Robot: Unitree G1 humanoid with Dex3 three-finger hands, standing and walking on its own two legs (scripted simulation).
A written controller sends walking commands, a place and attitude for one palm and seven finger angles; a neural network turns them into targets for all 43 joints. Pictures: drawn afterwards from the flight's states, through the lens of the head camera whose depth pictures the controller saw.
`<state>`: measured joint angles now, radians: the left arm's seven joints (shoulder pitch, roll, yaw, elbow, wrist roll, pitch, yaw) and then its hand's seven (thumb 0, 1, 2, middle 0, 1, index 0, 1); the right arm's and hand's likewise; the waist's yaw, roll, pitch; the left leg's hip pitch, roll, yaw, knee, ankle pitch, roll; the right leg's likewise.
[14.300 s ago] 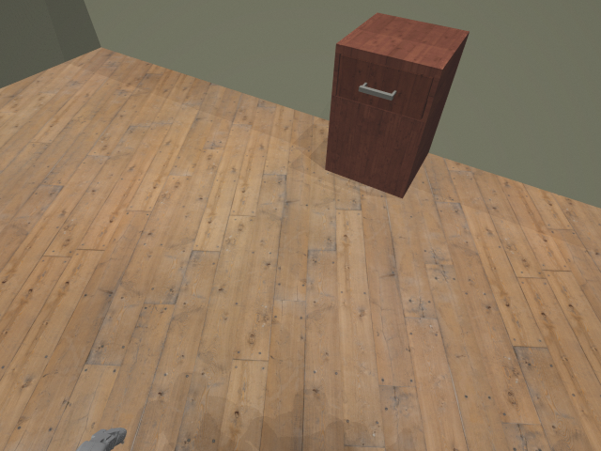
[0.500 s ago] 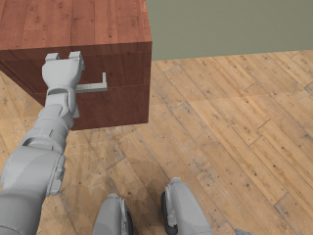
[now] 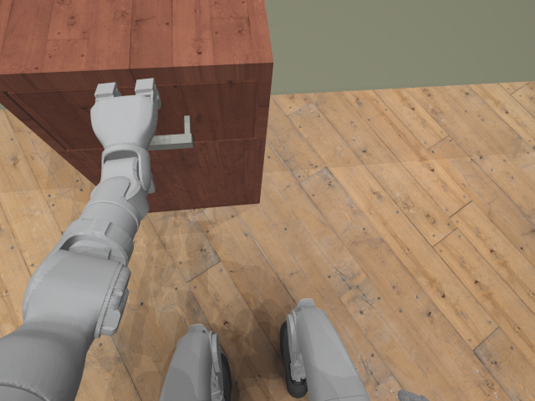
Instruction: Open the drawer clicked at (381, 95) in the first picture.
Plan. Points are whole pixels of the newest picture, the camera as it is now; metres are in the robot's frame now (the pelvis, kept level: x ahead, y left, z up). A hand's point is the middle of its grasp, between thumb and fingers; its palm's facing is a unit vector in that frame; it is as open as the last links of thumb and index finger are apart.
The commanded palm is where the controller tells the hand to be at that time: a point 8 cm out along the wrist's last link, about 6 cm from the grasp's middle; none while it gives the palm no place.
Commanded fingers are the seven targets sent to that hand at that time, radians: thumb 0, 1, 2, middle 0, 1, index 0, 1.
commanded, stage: move the hooked fingers above the handle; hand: left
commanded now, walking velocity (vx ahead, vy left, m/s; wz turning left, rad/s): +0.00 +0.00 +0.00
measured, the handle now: (151, 133) +0.58 +0.15 -0.11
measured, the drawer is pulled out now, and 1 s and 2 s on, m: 0.00 0.00 0.00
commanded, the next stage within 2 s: lower the fingers behind the handle in 0.06 s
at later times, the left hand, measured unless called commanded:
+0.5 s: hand (146, 153) +0.52 +0.15 -0.08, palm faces -0.02 -0.04 -1.00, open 13.8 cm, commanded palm +0.51 +0.14 -0.03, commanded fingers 0.00 -0.50 0.30 -0.30 -1.20 -0.30 -1.20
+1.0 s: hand (147, 163) +0.52 +0.16 -0.11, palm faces -0.02 -0.03 -1.00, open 13.8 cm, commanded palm +0.51 +0.15 -0.06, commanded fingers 0.00 -0.50 0.30 -0.30 -1.20 -0.30 -1.20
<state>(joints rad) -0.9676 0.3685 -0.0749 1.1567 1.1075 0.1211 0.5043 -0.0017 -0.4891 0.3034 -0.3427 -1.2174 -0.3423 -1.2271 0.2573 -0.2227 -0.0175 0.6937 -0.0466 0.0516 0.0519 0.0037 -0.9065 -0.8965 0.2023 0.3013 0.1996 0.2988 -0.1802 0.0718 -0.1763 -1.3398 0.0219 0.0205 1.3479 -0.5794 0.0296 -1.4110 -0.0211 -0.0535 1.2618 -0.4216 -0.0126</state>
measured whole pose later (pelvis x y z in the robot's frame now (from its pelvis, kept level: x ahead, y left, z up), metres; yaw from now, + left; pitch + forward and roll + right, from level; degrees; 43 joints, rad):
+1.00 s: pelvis -0.01 -0.01 -0.05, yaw +0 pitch +37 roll -2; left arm -0.94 0.45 0.00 1.13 1.20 -0.06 0.56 0.00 -0.49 0.30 -0.32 -1.20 -0.32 -1.20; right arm 0.27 -0.24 -0.03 0.71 -0.07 0.00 0.04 0.00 -0.91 -0.90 0.20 0.30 0.20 0.30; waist -0.19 0.06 -0.20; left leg -1.57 0.03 0.00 1.56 -0.64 0.02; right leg -1.64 -0.02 -0.07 1.47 -0.48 -0.03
